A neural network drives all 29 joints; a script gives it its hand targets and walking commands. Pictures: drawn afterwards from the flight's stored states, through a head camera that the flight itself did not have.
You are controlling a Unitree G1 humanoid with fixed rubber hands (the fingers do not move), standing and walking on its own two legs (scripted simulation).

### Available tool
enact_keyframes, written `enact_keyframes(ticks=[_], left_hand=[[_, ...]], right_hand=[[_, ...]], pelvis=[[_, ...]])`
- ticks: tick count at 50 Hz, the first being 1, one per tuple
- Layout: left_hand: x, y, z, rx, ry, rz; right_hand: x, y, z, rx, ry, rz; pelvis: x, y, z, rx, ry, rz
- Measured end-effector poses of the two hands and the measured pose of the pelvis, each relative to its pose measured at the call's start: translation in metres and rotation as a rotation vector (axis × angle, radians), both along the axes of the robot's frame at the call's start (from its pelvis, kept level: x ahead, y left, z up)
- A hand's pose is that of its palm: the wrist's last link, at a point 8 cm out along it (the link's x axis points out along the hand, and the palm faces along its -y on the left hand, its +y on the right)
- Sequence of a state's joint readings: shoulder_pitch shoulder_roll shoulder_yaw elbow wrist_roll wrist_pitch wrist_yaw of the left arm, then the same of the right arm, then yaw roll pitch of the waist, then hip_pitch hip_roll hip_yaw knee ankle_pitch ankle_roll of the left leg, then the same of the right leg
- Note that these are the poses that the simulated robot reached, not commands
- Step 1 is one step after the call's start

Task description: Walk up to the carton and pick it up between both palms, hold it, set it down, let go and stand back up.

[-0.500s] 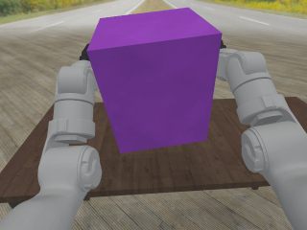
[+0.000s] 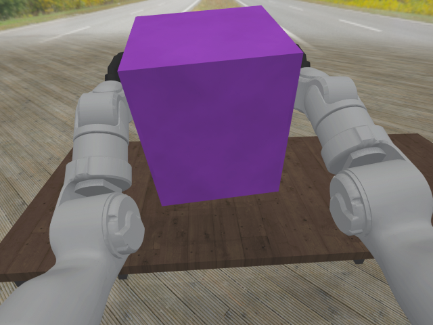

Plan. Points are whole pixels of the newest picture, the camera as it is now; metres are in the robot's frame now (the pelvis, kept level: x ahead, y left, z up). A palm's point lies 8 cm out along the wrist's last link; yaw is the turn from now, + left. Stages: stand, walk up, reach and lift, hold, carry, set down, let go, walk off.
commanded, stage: set down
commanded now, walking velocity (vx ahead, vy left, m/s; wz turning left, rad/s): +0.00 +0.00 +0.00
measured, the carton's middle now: (210, 108) +0.38 +0.04 +0.30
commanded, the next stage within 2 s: none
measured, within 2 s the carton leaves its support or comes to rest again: neither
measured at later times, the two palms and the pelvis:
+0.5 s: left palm (119, 116) +0.39 +0.20 +0.28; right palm (283, 112) +0.41 -0.10 +0.28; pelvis +0.00 +0.00 +0.00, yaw +0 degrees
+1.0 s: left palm (130, 137) +0.40 +0.19 +0.23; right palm (282, 125) +0.42 -0.11 +0.25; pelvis +0.01 +0.00 +0.00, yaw +0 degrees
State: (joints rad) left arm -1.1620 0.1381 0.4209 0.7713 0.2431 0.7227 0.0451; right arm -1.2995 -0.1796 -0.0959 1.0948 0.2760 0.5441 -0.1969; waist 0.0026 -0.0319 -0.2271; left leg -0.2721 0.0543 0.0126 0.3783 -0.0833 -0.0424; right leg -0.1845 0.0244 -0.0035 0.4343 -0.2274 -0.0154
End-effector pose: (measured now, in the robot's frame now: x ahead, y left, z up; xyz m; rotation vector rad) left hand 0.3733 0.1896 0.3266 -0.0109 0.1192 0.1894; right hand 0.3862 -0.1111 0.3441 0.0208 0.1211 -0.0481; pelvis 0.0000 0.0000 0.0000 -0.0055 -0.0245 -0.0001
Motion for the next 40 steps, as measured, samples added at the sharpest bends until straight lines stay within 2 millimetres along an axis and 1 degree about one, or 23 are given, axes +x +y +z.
enact_keyframes(ticks=[8,12,17,26,35,40], left_hand=[[0.018,-0.002,-0.031,0.009,0.047,0.011],[0.021,0.004,-0.039,-0.014,0.031,0.026],[0.017,0.009,-0.042,-0.037,0.008,0.036],[0.015,0.01,-0.046,-0.038,0.011,0.03],[0.025,0.004,-0.066,-0.036,0.057,0.033],[0.03,0.002,-0.074,-0.038,0.055,0.042]], right_hand=[[0.021,-0.002,-0.044,0.013,0.046,0.01],[0.025,0.004,-0.059,-0.015,0.028,0.028],[0.023,0.009,-0.063,-0.014,0.009,0.034],[0.019,0.01,-0.063,-0.028,0.009,0.025],[0.029,0.005,-0.081,-0.037,0.052,0.024],[0.035,0.002,-0.087,-0.026,0.051,0.027]], pelvis=[[0.001,-0.004,0.001,0.005,0.001,0.0],[0.003,-0.005,0.001,0.006,0.005,0.0],[0.003,-0.004,0.001,0.005,0.003,0.0],[0.0,-0.002,0.0,0.003,-0.002,0.0],[0.001,-0.003,0.001,0.003,0.0,0.0],[0.004,-0.004,0.001,0.004,0.006,0.0]])
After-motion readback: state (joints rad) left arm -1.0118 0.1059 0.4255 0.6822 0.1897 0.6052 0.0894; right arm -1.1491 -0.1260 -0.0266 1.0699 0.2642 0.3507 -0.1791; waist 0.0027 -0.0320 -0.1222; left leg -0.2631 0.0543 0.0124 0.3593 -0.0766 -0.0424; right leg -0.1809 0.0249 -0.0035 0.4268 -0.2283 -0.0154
